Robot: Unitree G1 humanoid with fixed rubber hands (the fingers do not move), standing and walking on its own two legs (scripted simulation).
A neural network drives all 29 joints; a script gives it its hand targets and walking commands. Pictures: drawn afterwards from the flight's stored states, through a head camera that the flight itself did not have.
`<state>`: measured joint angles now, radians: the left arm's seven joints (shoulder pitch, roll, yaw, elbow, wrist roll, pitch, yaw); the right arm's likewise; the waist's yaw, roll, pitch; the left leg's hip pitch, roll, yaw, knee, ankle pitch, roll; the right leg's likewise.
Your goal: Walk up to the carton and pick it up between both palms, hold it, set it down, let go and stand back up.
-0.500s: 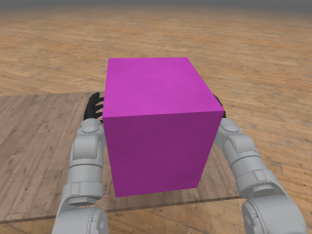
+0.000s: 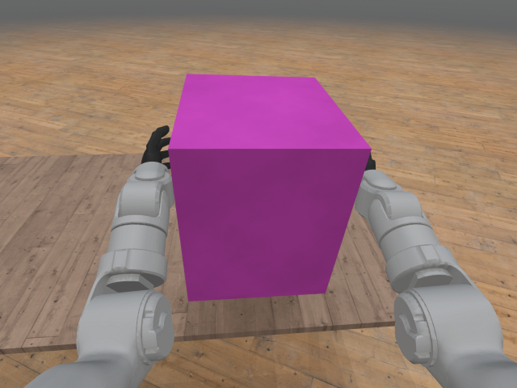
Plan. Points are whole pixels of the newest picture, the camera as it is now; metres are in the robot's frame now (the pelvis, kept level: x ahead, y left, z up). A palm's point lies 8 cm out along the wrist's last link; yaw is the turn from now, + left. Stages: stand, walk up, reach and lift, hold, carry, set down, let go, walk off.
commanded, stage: reach and lift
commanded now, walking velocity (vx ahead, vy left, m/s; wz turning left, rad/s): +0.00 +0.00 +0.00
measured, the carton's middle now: (255, 182) +0.43 +0.02 +0.17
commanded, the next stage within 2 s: hold in 0.88 s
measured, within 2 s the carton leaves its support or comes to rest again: neither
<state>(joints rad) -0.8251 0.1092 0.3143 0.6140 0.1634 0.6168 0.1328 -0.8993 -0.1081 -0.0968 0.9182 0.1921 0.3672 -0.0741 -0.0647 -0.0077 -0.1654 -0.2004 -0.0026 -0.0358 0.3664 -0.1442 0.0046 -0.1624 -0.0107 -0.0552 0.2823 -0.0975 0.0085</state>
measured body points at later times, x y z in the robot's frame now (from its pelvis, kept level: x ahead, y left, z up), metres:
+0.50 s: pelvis +0.05 +0.01 +0.00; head -0.02 +0.03 +0.44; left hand +0.44 +0.17 +0.22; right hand +0.42 -0.16 +0.22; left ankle +0.03 +0.11 -0.75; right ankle +0.04 -0.13 -0.75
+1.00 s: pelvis +0.01 +0.01 +0.00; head -0.08 +0.02 +0.44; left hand +0.40 +0.17 +0.27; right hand +0.39 -0.16 +0.27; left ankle +0.03 +0.11 -0.75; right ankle +0.04 -0.13 -0.75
